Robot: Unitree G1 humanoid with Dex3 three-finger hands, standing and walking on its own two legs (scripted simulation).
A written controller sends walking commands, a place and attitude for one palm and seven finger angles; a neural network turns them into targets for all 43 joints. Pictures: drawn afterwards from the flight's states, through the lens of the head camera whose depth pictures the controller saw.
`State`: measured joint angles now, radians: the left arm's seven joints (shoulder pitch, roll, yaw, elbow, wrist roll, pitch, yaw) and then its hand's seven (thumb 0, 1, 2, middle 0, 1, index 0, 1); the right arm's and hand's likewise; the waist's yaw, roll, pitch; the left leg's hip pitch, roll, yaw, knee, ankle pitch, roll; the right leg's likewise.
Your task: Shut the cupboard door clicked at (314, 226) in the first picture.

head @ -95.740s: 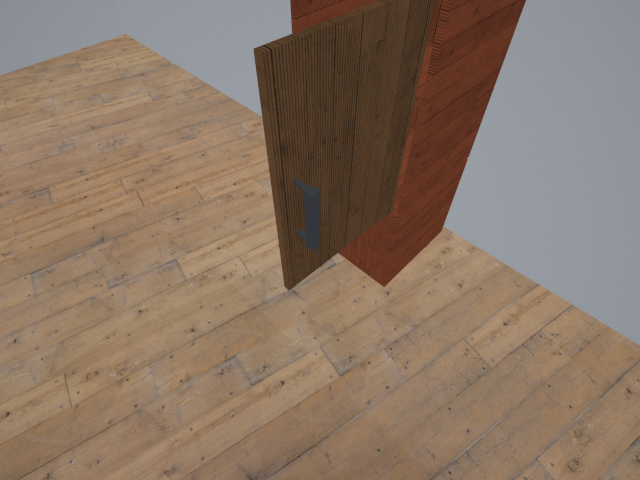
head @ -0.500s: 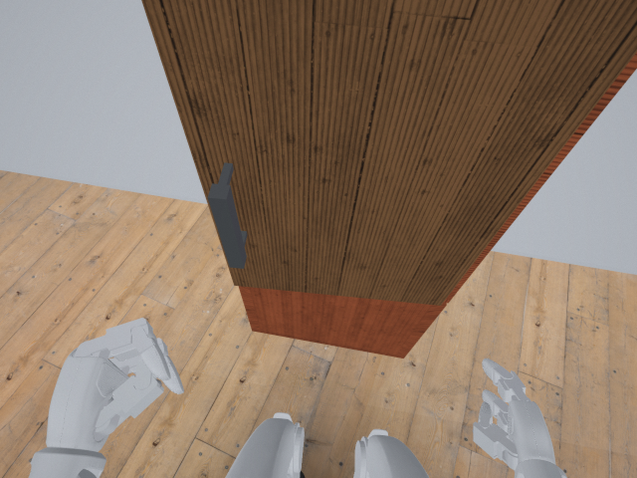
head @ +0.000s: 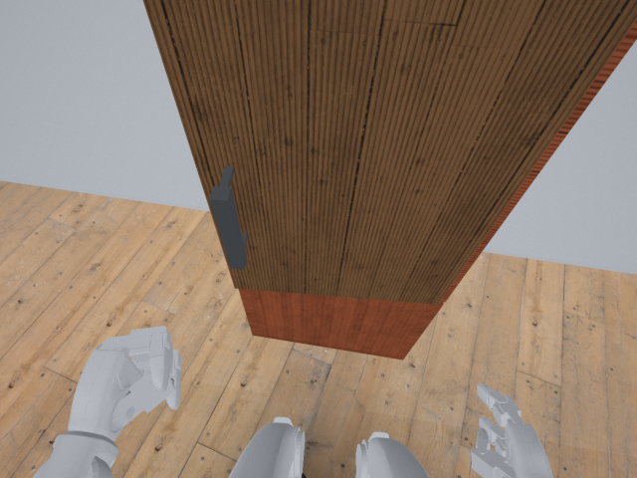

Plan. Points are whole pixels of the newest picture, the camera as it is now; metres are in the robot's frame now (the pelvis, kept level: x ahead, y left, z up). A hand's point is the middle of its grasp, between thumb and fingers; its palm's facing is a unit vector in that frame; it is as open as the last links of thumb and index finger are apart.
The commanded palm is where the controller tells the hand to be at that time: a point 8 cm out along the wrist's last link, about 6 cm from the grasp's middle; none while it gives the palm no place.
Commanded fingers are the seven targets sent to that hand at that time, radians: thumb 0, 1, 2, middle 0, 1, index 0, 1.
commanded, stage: raise the hand and make a fist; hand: left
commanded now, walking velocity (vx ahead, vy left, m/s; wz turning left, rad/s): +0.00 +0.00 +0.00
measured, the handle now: (233, 221) +0.44 +0.16 +0.03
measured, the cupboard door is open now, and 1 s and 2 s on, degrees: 5 5 5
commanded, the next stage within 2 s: bring the fist close to the handle in 0.22 s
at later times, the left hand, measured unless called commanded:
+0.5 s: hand (176, 360) +0.24 +0.18 +0.05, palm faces +0.02 -1.00 -0.04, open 3.1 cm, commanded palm +0.22 +0.22 +0.04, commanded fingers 0.00 0.90 0.90 -1.30 -1.50 -1.30 -1.50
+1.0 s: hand (225, 323) +0.29 +0.14 +0.04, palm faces -0.05 -1.00 -0.02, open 3.1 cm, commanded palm +0.28 +0.19 +0.04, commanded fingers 0.00 0.90 0.90 -1.30 -1.50 -1.30 -1.50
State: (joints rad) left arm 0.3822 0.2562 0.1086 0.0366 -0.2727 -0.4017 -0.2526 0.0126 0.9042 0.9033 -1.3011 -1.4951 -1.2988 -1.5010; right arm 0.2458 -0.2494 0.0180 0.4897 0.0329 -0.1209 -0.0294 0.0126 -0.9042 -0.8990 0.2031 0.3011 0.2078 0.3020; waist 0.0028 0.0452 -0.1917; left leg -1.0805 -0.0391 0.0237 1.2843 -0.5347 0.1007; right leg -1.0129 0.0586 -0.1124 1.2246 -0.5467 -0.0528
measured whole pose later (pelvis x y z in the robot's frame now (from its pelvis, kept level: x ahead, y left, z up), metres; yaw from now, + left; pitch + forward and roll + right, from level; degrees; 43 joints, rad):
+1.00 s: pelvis +0.01 -0.01 +0.00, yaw +0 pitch +20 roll -3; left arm 0.16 0.21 0.03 0.12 -0.20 -0.43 -0.14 0.02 0.90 0.90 -1.30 -1.50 -1.30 -1.50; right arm 0.23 -0.25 0.01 0.52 0.02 -0.08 -0.01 0.01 -0.91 -0.90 0.20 0.30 0.21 0.30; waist -0.01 0.04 -0.19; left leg -1.08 -0.04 0.02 1.29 -0.55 0.08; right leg -1.02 0.06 -0.11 1.24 -0.57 -0.07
